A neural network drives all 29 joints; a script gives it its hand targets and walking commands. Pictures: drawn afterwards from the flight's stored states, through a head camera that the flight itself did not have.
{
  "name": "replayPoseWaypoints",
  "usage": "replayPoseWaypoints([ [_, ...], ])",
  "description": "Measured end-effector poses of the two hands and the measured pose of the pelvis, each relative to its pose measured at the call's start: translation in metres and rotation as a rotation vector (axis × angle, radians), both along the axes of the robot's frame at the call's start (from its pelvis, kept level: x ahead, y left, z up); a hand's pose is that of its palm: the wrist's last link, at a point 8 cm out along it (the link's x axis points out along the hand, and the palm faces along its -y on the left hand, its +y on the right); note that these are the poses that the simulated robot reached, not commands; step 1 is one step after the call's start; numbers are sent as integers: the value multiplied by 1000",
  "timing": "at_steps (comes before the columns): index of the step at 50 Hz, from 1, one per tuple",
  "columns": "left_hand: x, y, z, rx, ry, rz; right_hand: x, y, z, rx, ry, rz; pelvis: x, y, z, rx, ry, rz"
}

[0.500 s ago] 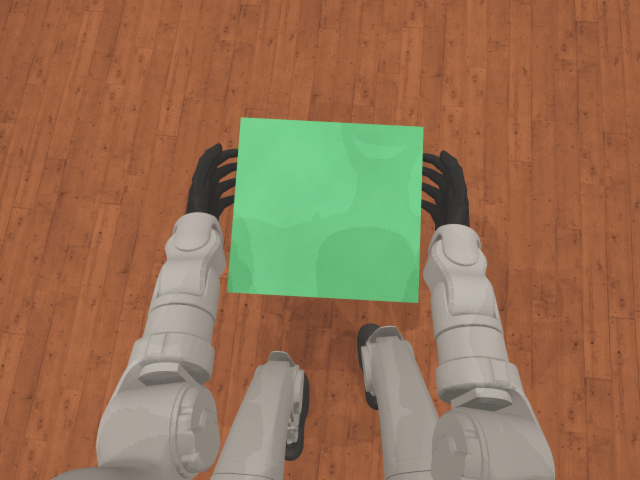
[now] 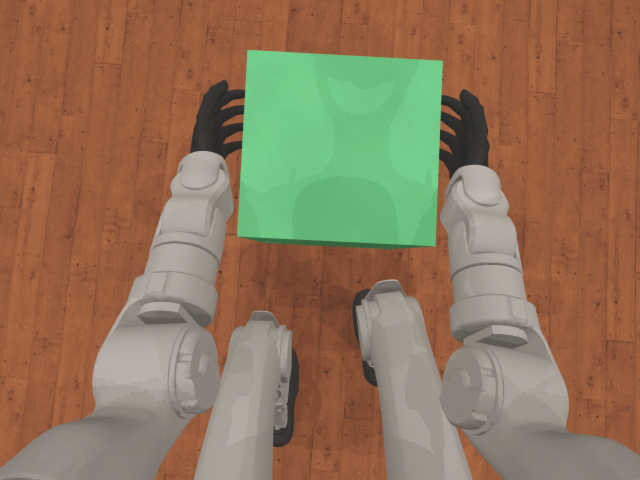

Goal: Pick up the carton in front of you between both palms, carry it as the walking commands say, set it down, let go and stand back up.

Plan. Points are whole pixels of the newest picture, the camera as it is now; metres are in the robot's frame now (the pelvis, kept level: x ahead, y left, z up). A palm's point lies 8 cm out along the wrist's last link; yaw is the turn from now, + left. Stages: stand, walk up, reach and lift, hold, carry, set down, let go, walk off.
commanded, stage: set down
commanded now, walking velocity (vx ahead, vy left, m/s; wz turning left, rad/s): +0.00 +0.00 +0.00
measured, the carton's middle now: (334, 172) +0.46 -0.07 -0.19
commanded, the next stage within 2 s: none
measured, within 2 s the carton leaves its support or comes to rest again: rests again in 1.60 s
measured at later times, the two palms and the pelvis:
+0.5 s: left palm (253, 157) +0.52 +0.05 -0.25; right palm (445, 175) +0.45 -0.24 -0.25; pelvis -0.03 +0.00 -0.11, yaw +1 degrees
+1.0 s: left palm (254, 170) +0.51 +0.06 -0.30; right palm (439, 171) +0.47 -0.24 -0.28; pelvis -0.03 +0.00 -0.14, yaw +1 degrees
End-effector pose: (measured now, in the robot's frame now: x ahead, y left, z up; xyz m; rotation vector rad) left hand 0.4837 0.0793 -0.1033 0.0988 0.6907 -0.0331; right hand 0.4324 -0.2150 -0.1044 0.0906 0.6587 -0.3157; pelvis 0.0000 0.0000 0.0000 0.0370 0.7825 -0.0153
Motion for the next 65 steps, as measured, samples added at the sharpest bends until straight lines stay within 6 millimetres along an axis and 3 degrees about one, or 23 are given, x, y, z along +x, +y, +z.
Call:
replayPoseWaypoints([
  [24, 34, -26, -142, 49, 41, -90, 17, -23, -144, -2, 50, -37, -29, -3, -105, -6, -26, 34],
  [30, 37, -41, -171, 56, 54, -121, 26, -39, -159, -32, 64, -33, -32, -2, -122, -10, -47, 32],
  [35, 37, -43, -183, 35, 74, -121, 30, -43, -165, -35, 82, -26, -32, -4, -128, -20, -59, 38],
  [42, 35, -28, -188, 41, 59, -117, 41, -31, -160, -41, 68, 8, -32, -3, -135, -32, -45, 41],
  [48, 29, -20, -196, 39, 108, -125, 33, -25, -172, -25, 118, 25, -34, 1, -136, -39, -28, 55],
  [65, 33, -28, -209, -17, 89, -174, 35, -37, -185, -51, 122, 27, -31, 3, -145, -55, -69, 53],
])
